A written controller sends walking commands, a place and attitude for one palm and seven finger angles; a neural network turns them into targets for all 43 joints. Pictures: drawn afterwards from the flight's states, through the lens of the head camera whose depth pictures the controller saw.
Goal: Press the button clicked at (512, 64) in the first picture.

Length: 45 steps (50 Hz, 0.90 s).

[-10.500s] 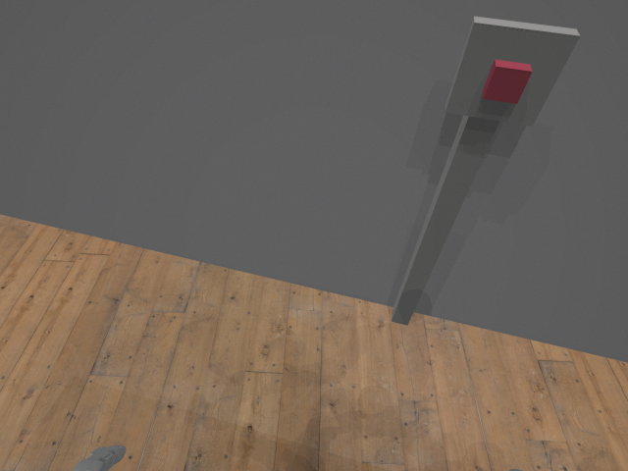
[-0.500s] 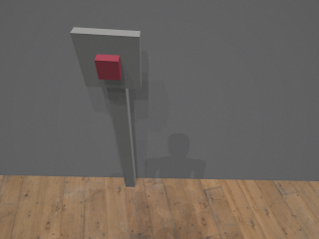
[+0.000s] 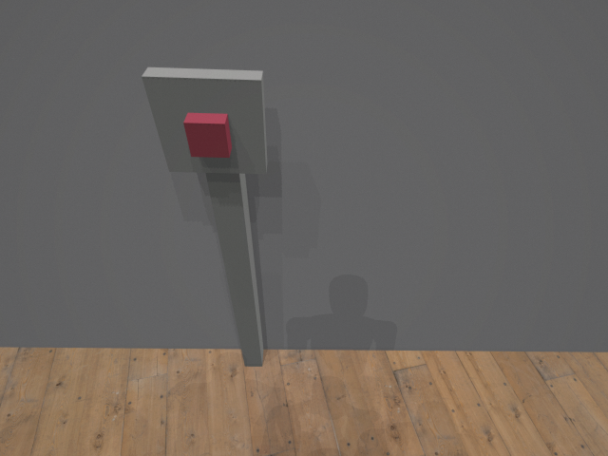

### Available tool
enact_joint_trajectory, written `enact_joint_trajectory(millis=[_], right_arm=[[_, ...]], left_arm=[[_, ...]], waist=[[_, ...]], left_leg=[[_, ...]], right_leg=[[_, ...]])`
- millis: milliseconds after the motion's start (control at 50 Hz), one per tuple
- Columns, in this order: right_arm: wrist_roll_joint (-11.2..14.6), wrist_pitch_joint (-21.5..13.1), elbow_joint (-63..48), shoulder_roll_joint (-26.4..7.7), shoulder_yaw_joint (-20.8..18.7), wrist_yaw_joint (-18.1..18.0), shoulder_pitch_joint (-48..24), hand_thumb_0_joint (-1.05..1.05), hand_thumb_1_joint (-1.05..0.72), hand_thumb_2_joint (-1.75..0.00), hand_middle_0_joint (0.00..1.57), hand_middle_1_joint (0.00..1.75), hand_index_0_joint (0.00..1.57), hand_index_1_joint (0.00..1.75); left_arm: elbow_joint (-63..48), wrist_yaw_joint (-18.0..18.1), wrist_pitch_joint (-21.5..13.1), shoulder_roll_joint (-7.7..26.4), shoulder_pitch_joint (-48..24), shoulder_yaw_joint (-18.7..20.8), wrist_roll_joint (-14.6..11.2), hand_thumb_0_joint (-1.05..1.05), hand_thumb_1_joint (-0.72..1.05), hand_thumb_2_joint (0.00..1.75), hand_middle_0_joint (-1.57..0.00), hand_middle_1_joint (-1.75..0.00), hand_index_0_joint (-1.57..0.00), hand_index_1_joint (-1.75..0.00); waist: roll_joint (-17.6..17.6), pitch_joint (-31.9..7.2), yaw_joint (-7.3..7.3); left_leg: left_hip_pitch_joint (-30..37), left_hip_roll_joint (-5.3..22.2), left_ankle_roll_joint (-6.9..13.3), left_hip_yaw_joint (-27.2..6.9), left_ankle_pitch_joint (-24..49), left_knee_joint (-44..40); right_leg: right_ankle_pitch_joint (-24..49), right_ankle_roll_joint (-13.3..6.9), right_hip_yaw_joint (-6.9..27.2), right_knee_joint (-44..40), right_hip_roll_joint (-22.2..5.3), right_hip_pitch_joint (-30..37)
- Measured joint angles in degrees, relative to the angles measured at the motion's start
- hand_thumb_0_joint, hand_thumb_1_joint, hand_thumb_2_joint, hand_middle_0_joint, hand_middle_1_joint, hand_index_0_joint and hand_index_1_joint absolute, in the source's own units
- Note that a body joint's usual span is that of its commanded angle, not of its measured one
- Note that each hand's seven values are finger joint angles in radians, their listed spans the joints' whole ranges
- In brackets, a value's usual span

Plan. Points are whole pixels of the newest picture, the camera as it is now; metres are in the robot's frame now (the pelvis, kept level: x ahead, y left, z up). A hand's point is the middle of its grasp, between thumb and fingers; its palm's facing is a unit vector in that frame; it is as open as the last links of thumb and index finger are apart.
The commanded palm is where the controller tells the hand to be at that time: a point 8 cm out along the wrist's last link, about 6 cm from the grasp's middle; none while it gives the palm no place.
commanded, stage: come to a stop and stand still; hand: left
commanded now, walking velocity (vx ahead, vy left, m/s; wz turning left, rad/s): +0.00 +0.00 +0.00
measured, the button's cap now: (209, 134) +0.51 +0.18 +0.17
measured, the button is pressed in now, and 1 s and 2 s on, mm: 0 0 0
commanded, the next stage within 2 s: look again from close up in 0.74 s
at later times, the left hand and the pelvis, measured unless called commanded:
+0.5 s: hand out of the picture +0.05 +0.17 -0.18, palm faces +0.02 -0.98 -0.19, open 7.3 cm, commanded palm none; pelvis +0.05 +0.01 +0.00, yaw +0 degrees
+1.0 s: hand out of the picture +0.02 +0.17 -0.18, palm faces +0.02 -0.99 -0.17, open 7.4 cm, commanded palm none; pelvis +0.04 +0.01 +0.00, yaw -1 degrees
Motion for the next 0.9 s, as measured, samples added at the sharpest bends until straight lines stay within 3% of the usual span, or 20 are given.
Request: enact_joint_trajectory(millis=[80, 200, 520, 900], right_arm=[[-0.32, -1.01, -2.01, 0.85, 0.45, 0.32, 0.38, 0.0, -0.91, -0.9, 0.2, 0.3, 0.2, 0.3], [0.06, -2.05, -2.42, 2.18, 1.44, -0.34, 0.56, 0.0, -0.91, -0.9, 0.2, 0.3, 0.2, 0.3], [0.17, -2.84, -0.04, 0.88, 1.6, -1.43, -2.64, 0.02, -0.93, -0.9, 0.2, 0.3, 0.2, 0.3], [0.28, -2.46, 0.31, -0.12, 1.55, -1.53, -5.02, 0.01, -0.93, -0.9, 0.2, 0.3, 0.2, 0.3]], left_arm=[[0.75, -0.1, -0.53, -0.65, -0.27, -0.59, -0.14, 0.01, 0.91, 0.9, -0.2, -0.3, -0.2, -0.3], [-0.35, -0.08, -1.04, -1.01, -3.33, -0.64, -0.26, 0.01, 0.91, 0.9, -0.2, -0.3, -0.2, -0.3], [-2.33, 0.61, -1.03, 2.0, -8.99, -0.05, -0.69, 0.02, 0.92, 0.9, -0.2, -0.3, -0.2, -0.3], [-1.24, 0.16, -0.01, 1.63, -8.13, -0.3, -0.59, 0.01, 0.91, 0.9, -0.2, -0.3, -0.2, -0.3]], waist=[[0.31, 0.93, -1.01], [0.66, -0.04, -0.28], [-2.08, 0.06, -0.28], [-2.4, 1.34, 0.51]], left_leg=[[-2.56, 0.4, 1.25, -1.09, -2.58, 4.12], [-2.27, -0.98, 1.92, -0.25, -3.25, 3.05], [3.15, -2.35, 1.82, 1.19, -3.24, -2.08], [5.42, -2.94, 2.06, 1.46, -1.98, -4.76]], right_leg=[[-1.77, -0.28, -0.99, 2.51, 0.4, -1.57], [-3.49, 0.63, -0.24, 3.95, -1.07, -2.52], [-4.13, 1.2, 1.35, 0.85, -2.15, 1.58], [-3.24, 1.53, 1.64, -0.89, -2.58, 3.35]])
